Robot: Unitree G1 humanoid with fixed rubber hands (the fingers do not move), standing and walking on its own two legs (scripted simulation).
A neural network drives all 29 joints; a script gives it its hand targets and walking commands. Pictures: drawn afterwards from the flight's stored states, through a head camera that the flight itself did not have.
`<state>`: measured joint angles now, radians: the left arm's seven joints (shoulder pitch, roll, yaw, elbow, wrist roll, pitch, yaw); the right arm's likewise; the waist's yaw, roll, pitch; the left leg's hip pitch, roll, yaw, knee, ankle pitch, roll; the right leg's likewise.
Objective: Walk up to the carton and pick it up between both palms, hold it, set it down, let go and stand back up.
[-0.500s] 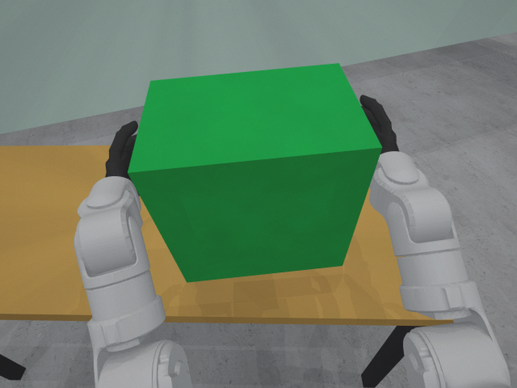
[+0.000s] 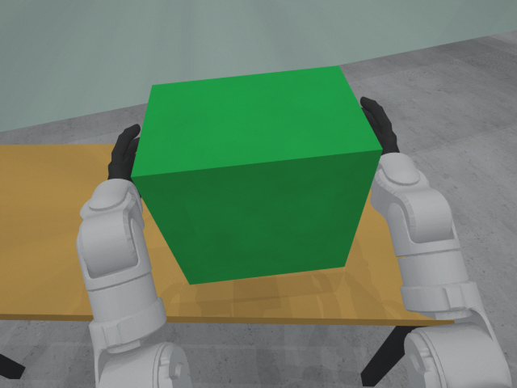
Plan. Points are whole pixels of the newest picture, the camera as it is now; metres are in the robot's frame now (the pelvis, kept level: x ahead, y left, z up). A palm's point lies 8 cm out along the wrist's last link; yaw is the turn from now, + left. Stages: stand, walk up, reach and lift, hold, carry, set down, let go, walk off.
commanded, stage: hold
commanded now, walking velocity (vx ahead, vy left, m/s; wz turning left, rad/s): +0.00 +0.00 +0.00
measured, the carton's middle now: (257, 184) +0.37 +0.00 +0.16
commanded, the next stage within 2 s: set down in 1.44 s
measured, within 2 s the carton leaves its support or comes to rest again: neither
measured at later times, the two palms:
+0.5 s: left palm (119, 195) +0.34 +0.18 +0.19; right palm (369, 165) +0.35 -0.16 +0.19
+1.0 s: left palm (115, 201) +0.32 +0.18 +0.19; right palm (374, 160) +0.35 -0.16 +0.21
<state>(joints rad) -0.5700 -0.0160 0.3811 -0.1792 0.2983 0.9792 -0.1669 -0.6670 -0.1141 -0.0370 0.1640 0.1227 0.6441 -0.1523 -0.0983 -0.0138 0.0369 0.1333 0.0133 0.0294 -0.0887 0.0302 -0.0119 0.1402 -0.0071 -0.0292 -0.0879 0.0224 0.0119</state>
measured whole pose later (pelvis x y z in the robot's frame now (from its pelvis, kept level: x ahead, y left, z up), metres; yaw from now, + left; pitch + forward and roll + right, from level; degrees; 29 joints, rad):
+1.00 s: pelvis -0.01 +0.00 +0.00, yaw +1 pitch -4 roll +0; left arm -0.50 0.02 0.28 -0.06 0.21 0.84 -0.04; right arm -0.63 -0.12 -0.04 0.28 0.12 0.57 -0.14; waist -0.06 -0.02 -0.05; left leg 0.03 0.02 0.00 0.07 -0.03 -0.01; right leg 0.05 -0.01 -0.05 0.05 -0.04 0.00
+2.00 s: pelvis +0.02 +0.01 +0.00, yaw +1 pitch -1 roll +0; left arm -0.43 -0.05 0.33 -0.19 0.26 0.76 -0.12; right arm -0.56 -0.11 -0.05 0.21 0.05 0.43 -0.08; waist -0.07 -0.02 0.06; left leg 0.10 0.00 0.01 -0.09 0.01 -0.01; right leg 0.11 -0.02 -0.04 -0.09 0.00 0.02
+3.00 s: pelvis +0.02 +0.00 +0.00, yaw +2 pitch +7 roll +0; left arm -0.59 -0.05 0.46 0.54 0.25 0.22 -0.05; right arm -0.70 -0.01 -0.31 0.70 -0.23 0.14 -0.01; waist -0.01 0.00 -0.12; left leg -0.07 0.01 -0.01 -0.09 0.04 -0.01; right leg -0.04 -0.01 -0.07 -0.09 0.02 0.01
